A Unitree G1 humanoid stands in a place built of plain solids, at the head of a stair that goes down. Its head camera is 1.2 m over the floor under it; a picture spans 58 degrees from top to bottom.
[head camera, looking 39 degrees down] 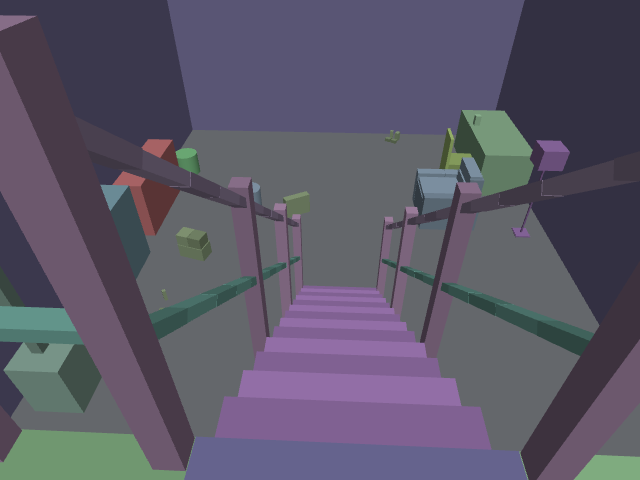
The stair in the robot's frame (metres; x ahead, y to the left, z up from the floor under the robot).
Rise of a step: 0.20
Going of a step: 0.24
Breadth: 0.90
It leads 3 degrees to the right of straight ahead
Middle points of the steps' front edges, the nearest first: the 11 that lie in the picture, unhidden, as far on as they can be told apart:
0.58 -0.10 0.00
0.82 -0.11 -0.20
1.07 -0.12 -0.39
1.31 -0.13 -0.59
1.56 -0.14 -0.79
1.80 -0.15 -0.99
2.04 -0.16 -1.19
2.29 -0.17 -1.38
2.53 -0.19 -1.58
2.78 -0.20 -1.78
3.02 -0.21 -1.98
